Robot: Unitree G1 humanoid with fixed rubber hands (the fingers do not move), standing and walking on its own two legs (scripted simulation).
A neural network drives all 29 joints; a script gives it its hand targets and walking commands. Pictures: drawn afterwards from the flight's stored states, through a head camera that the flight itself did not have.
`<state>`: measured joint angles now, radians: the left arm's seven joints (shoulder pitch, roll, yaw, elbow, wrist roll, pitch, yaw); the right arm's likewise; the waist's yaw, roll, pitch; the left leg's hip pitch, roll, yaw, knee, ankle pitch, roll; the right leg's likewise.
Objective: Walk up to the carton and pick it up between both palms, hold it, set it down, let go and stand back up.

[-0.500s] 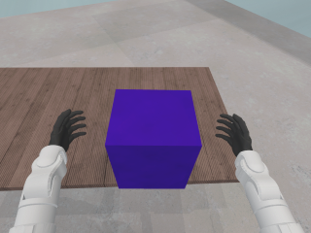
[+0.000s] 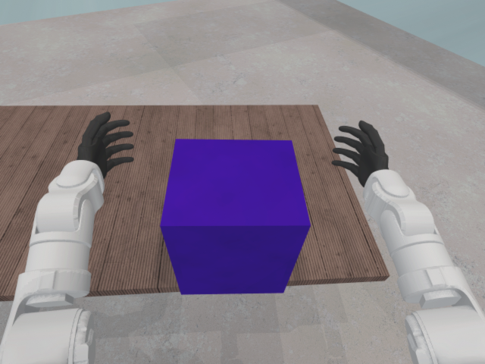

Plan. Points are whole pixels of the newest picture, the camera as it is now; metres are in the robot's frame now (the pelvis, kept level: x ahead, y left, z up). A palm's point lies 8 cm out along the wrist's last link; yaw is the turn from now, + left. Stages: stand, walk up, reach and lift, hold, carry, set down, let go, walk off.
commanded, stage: reach and lift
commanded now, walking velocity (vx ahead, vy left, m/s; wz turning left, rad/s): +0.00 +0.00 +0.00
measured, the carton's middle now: (233, 221) +0.38 +0.02 -0.01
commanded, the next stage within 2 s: none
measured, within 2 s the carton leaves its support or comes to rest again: neither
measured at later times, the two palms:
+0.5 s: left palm (111, 185) +0.38 +0.23 +0.09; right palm (349, 182) +0.39 -0.19 +0.09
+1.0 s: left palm (129, 211) +0.38 +0.22 +0.02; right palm (337, 205) +0.39 -0.18 +0.03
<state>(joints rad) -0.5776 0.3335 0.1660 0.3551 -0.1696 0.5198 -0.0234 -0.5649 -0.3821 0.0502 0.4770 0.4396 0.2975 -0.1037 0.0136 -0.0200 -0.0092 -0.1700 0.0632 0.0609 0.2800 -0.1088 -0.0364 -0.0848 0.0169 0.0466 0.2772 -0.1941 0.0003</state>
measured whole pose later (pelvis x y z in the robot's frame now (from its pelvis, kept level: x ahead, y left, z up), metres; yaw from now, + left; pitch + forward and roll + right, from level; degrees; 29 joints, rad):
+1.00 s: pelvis -0.02 +0.00 -0.03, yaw +1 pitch +16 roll -1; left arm -0.79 0.24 -0.04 1.34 -0.26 -0.36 0.02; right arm -0.79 -0.26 0.17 1.29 0.43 -0.31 -0.05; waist 0.02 0.00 -0.21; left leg -0.68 0.07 0.01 0.57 -0.18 -0.04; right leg -0.58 0.03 0.01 0.57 -0.28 0.00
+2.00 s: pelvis -0.02 +0.01 -0.01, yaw +0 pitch +13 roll -1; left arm -0.77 0.08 0.25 1.24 0.08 -0.33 0.11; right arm -0.77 -0.07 -0.16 1.22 0.05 -0.31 -0.11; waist 0.00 -0.01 -0.13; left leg -0.54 0.06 0.02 0.47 -0.15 -0.03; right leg -0.44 0.02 0.01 0.46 -0.23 0.01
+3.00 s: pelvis +0.00 +0.00 +0.00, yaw +0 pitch +6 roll +0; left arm -0.59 -0.05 0.47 0.88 0.39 -0.21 -0.01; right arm -0.58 0.10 -0.51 0.95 -0.37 -0.34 -0.06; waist 0.02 -0.05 -0.01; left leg -0.28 0.06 0.06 0.26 -0.08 -0.03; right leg -0.19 0.01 -0.01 0.24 -0.15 0.00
